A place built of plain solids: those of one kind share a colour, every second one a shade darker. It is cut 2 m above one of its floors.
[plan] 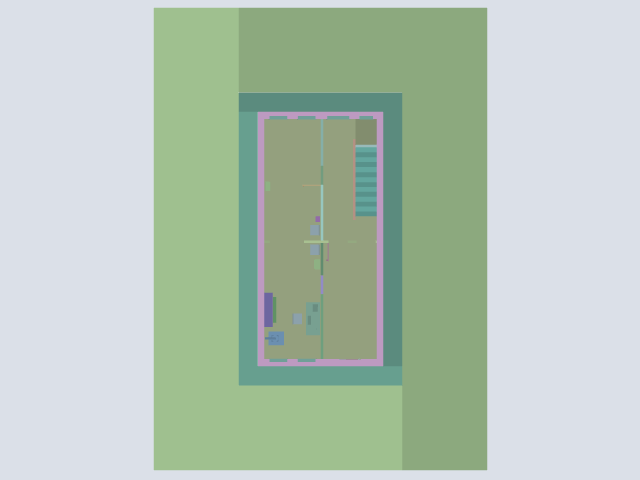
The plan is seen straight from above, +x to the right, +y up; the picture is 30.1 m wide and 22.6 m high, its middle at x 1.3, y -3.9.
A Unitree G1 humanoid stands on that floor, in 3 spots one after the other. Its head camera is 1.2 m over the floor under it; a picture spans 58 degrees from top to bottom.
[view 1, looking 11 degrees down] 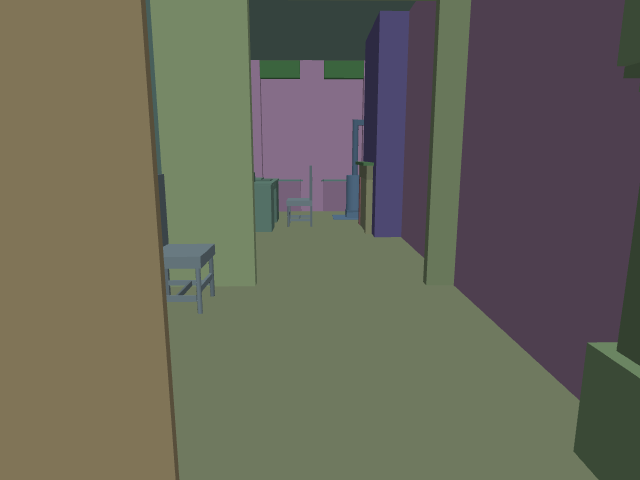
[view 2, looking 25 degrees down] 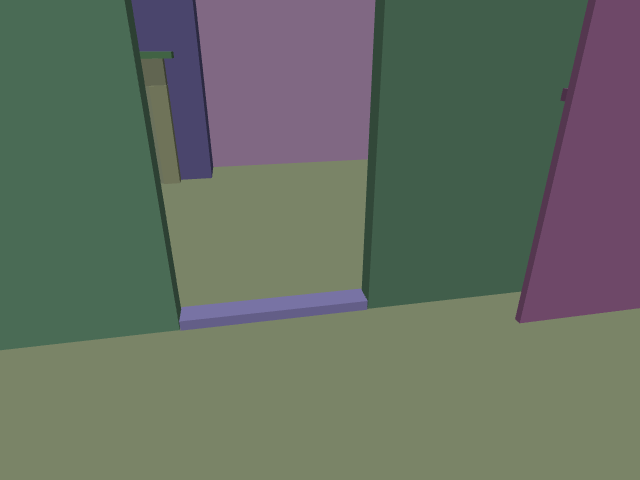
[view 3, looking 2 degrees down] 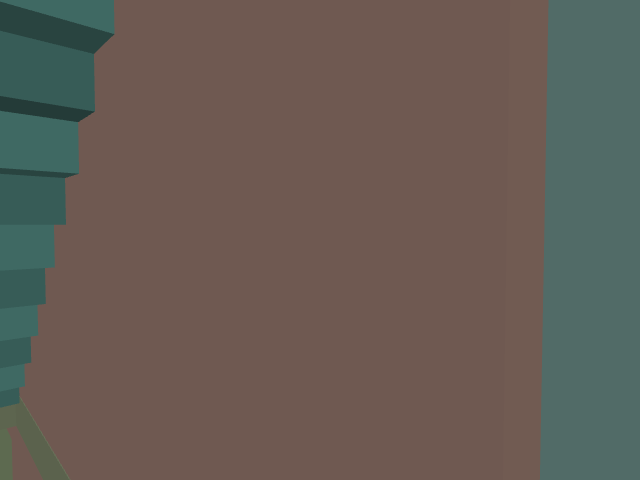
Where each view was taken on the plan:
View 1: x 0.01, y -0.02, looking -91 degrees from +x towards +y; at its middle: floor_storey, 6.29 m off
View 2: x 3.15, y -6.13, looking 169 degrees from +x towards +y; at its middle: floor_storey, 2.84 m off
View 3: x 3.48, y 1.06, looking -133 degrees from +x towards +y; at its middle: wall_spine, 0.74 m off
